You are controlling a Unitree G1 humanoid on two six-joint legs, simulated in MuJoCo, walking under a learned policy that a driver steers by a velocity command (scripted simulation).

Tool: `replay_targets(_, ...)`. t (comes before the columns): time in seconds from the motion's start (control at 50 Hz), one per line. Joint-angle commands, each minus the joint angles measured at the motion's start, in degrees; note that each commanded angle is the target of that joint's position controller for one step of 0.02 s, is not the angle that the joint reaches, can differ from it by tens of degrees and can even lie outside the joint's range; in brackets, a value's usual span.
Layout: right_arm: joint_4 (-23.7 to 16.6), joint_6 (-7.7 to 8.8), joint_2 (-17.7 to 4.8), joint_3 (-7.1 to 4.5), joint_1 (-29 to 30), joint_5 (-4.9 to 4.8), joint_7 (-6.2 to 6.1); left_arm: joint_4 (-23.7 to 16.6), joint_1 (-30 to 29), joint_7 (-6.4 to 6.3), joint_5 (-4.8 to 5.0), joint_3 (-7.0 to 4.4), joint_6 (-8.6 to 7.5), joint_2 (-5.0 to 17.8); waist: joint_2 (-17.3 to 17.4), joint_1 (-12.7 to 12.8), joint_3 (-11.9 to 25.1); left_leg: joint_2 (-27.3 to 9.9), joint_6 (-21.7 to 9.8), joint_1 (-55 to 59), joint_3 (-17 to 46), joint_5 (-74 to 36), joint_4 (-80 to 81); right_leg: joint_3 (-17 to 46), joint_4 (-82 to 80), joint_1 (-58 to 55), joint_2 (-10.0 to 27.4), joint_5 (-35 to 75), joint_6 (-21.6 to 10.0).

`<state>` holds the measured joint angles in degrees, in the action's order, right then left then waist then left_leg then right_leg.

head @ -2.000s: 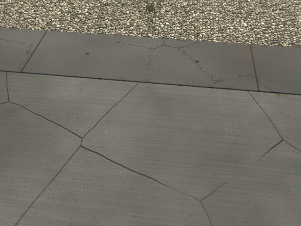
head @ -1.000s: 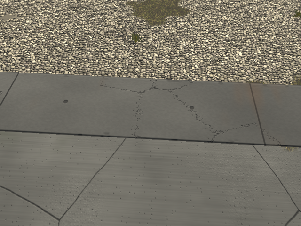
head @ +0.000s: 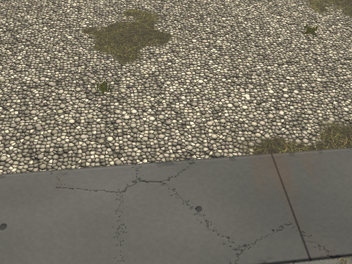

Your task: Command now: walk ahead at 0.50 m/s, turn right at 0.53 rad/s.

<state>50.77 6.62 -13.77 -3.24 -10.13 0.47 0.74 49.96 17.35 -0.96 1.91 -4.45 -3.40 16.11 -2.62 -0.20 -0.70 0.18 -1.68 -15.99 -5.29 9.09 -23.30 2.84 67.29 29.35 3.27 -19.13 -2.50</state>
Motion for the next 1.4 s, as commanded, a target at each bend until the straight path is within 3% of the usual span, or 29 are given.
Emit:
replay_targets(0.02, -1.4, 0.93, -6.15, -1.56, -0.41, 0.18, -0.32, -4.25, 1.89, 0.19, -0.07, -0.75, 0.94, 0.85, 7.96, 0.67, 0.87, -16.12, -8.87, 6.96, 12.31, -5.82, 14.98, 3.05, -0.43, 8.8, 5.33, 4.92, 0.12)
replay_targets(0.16, -0.08, 0.07, -9.53, -2.62, -2.82, 0.12, -1.48, -8.9, -8.99, 1.92, -0.65, -0.31, 0.96, 0.49, 5.47, -1.74, -2.01, -15.24, -7.88, 10.37, -0.05, -12.09, 16.1, 0.23, -18.88, 11.21, 4.55, 20.44, 0.81)
replay_targets(0.28, 1.1, -1.99, -12.12, -3.46, -6.68, -1.4, -1.55, -13.89, -17.37, 3.95, -0.56, -0.01, 1.26, 1.07, 5.83, -3.84, -4.68, -17.98, -6.06, 19.41, -4.56, -16.68, 11.75, -5.16, -28.35, 10.69, 2.63, 14.0, -1.52)
replay_targets(0.32, 0.76, -2.66, -13.71, -3.92, -5.63, -1.97, -1.72, -14.47, -15.01, 4.17, -0.69, -0.88, 1.56, 2.76, 7.82, -1.36, -1.95, -18.1, -4.93, 20.88, -6.47, -34.02, 4.64, -8.46, -29.39, 4.08, -0.8, 8.25, -3.66)
replay_targets(0.36, 0.15, -3.4, -14.07, -3.92, -3.83, -2.49, -1.91, -10.86, -0.61, 3.65, -0.51, -3.67, 1.88, 7.18, 6.84, 6.79, 5.88, -14.99, -2.48, 16.37, -9.48, -44.98, -15.49, -11.21, -34.68, -16.05, -6.7, 10.34, -7.16)
replay_targets(0.38, -1.07, -3.03, -11.64, -2.96, -4.4, -1.07, -1.93, -8.68, 8.98, 2.32, -0.48, -5.96, 2.39, 13.0, -0.53, 10.19, 11.24, -12.3, 0.62, 1.11, -9.68, -26.58, -34.37, 1.53, -36.82, -34.02, 0.16, 10.55, -10.88)
replay_targets(0.4, -4.61, -1.09, -3.03, -0.39, -8.47, 0.78, -1.16, -9.68, 6.04, 2.14, -0.28, -6.18, 1.69, 18.93, -13.86, 2.33, 15.24, -0.34, 3.56, -23.54, -2.16, 24.31, -52.5, 34.54, -44.28, -49.05, 13.63, 1.32, -20.69)
replay_targets(0.42, -5.51, 1.32, -7.89, -1.08, -2.57, -1.82, -0.42, -10.87, 8.18, 2.71, -0.83, -4.69, 0.73, 14.01, -6.79, 6.82, 20.25, -0.29, 2.34, -29.59, 9.59, 24.82, -58.04, 43.89, -51.6, -50.84, 16.48, -2.41, -21.73)
replay_targets(0.44, -6.92, 2.27, -9.8, -1.69, 1.59, -3.66, -0.14, -10.27, 6.17, 2.99, -1.17, -3.61, -0.06, 10.49, -4.08, 6.51, 12.23, -2.77, 0.81, -34.26, 9.24, 19.23, -56.89, 35.34, -51.45, -46.18, 14.93, 3.17, -18.78)
replay_targets(0.46, -6.36, 2.62, -9.31, -1.52, 1.49, -2.66, -0.51, -10.92, 2.41, 2.94, -0.76, -2.94, -0.38, 8.42, 0.16, 4.01, 8.65, -5.41, -0.05, -31.27, 9.54, 13.96, -52.03, 27.67, -50.82, -37.94, 12.17, 8.33, -16.4)
replay_targets(0.5, -5.45, 1.52, -9.79, -2.34, -0.31, -0.99, -0.84, -12.82, -4.05, 2.58, -1.6, -1.77, -0.41, 5.39, 0.59, -0.26, 5.27, -8.22, 0.51, -22.73, 10.11, 8.83, -44.36, 19.23, -52.36, -25.05, 8.07, 17.08, -13.82)
replay_targets(0.58, -7.46, -0.66, -7.27, -2.08, 2.6, 0.28, -1.03, -12.35, -1.77, 1.2, -1.15, -2.2, -1.06, 7.6, 1.31, -0.83, 3.09, -6.59, 3.75, -21.21, 8.56, 1.67, -33.99, 14.39, -54.96, -18.35, 5.78, 24.39, -14.46)
replay_targets(0.68, -10.01, -0.38, -4.53, -0.75, 11.51, -0.01, -0.01, -10.32, 2.88, 0.09, -0.99, -1.84, -0.92, 6.62, -1.96, 3.07, 0.83, -3.36, 4.05, -17.81, 7.25, -16.23, -13.58, 9.32, -54.38, -17.43, 2.49, 20.49, -10.51)
replay_targets(0.78, -13.2, 0.43, -5.82, -0.71, 17.42, -0.67, 1.37, -7.29, 7.64, -0.04, -0.86, -1.7, -0.62, 6.8, -2.45, 5.61, -1.88, -2.43, 1.18, -20.28, 7.47, -14.21, -7.0, 13.69, -50.72, -25.55, 6.86, 19.8, -10.31)
replay_targets(0.84, -13.49, 1.01, -7.09, -1.19, 15.31, -0.71, 1.93, -6.41, 7.95, -0.61, -0.94, -1.85, 0.43, 7.43, -4.06, 4.22, -1.55, -1.5, -1.12, -18.3, 6.47, -7.04, -4.94, 15.48, -47.12, -30.51, 8.83, 27.67, -9.31)
replay_targets(0.88, -10.83, 1.19, -9.34, -2.46, 5.32, -0.39, 1.74, -6.77, 5.25, -0.6, -1.02, -1.62, 0.88, 7.58, -4.04, -1.07, 3.96, 1.03, -4.11, -4.51, 3.37, -7.51, -3.09, 11.17, -36.99, -30.17, 5.46, 45.37, -7.13)
replay_targets(0.9, -8.8, 1.09, -11.57, -3.13, -4.67, 0.2, 1.66, -7.84, 4.03, -0.48, -1.62, -0.92, 0.83, 6.36, -1.28, -5.13, 11.81, -4.6, -7.77, 11.27, 9.42, -11.94, -6.08, 7.95, -23.7, -22.86, 2.41, 41.42, -5.04)
replay_targets(0.92, -7.58, 0.56, -15.56, -4.27, -12.85, 0.4, 1.56, -7.62, 11.35, -0.29, -1.83, 0.23, 0.02, 2.4, 11.58, -4.58, 21.13, -16.71, -16.78, 33.16, 31.17, -8.15, -5.68, 3.52, -1.27, -3.38, -5.88, 17.92, -0.31)
replay_targets(0.94, -5.88, -0.07, -13.55, -3.7, -14.61, -1.57, 2.19, -7.42, 13.24, 0.23, -1.46, 0.77, -0.97, 2.6, 20.7, -4.13, 22.52, -21.44, -20.28, 38.57, 50.39, 6.13, 5.01, 4.8, 8.06, 9.86, -8.81, -12.91, 1.18)
replay_targets(0.96, -6.88, -0.62, -9.93, -2.68, -10.73, -2.59, 1.93, -8.6, 6.73, 0.59, -0.52, -0.24, -1.63, 6.87, 13.97, -4.84, 12.36, -19.8, -17.18, 32.13, 47.34, 15.91, 6.61, 6.0, 11.85, 16.61, -4.69, -10.76, 0.55)
replay_targets(0.98, -8.34, -1.31, -8.47, -2.06, -6.88, -1.81, 1.62, -10.33, 0.18, 0.7, -0.46, -0.18, -2.18, 7.33, 7.43, -4.55, 5.86, -17.34, -15.01, 23.07, 39.94, 15.23, 7.68, 4.25, 9.77, 16.99, -2.28, -5.59, 0.13)
replay_targets(1.0, -8.99, -1.62, -8.17, -1.74, -4.68, -0.69, 1.56, -10.84, -2.48, 0.58, -1.34, -0.29, -2.63, 6.69, 3.74, -2.86, 1.54, -14.91, -14.19, 14.96, 35.01, 10.8, 9.38, 3.5, 4.66, 15.15, -0.65, -2.05, -0.09)
replay_targets(1.02, -9.48, -1.53, -7.2, -1.33, -3.42, -0.14, 1.38, -10.94, -1.97, 0.38, -2.17, -0.5, -2.64, 6.39, 4.47, -0.92, 0.76, -12.58, -13.4, 10.35, 31.89, 5.93, 10.29, 3.53, -0.06, 11.84, 1.1, 0.57, 0.15)
replay_targets(1.08, -9.57, -1.58, -7.48, -1.45, -3.96, -0.59, 0.83, -10.9, -0.03, -0.07, -2.55, -0.35, -2.09, 4.58, 7.56, 1.27, 1.97, -9.11, -13.99, 4.86, 26.08, -4.67, 11.75, 1.63, -9.03, 6.51, 1.53, 2.69, 2.3)
replay_targets(1.18, -8.41, -2.51, -10.75, -2.61, -8.92, -1.61, -1.01, -13.37, -10.53, 0.32, -2.56, 0.97, -2.46, 2.0, 6.81, -2.17, 1.09, -6.85, -11.66, 1.3, 21.18, -9.64, 10.62, 0.86, -29.02, 2.44, -0.77, 18.95, 4.56)
replay_targets(1.26, -7.11, -3.84, -10.9, -2.57, -14.31, -2.27, -1.62, -15.78, -17.75, 1.71, -2.11, 0.86, -3.75, 3.19, 7.07, -4.96, 0.25, -7.06, -10.81, 3.16, 24.46, -5.55, 7.66, 1.38, -37.74, -0.93, -3.25, 24.59, 4.24)
replay_targets(1.34, -7.51, -5.26, -10.99, -2.56, -14.31, -1.8, -2.18, -17.09, -16.38, 2.19, -1.57, -0.26, -4.87, 5.35, 9.62, -2.25, 1.24, -7.48, -9.49, 7.67, 30.17, -5.13, 1.48, 1.22, -42.28, -6.72, -4.36, 16.31, 1.91)
replay_targets(1.38, -9.42, -5.37, -8.57, -1.79, -11.21, -1.25, -1.85, -14.75, -4.62, 1.54, -2.39, -1.59, -5.28, 8.41, 7.78, 4.01, 8.02, -3.72, -6.73, 1.72, 26.82, -4.74, -10.59, 5.32, -41.78, -24.47, 2.09, 17.33, -2.34)
replay_targets(1.4, -10.2, -4.92, -4.57, -0.74, -16.0, -1.67, -1.53, -13.8, 1.83, 1.14, -3.2, -2.75, -4.81, 12.33, -3.86, 4.58, 15.4, 2.75, -2.93, -13.04, 19.16, 7.56, -28.21, 18.52, -41.26, -43.12, 13.03, 13.5, -8.97)
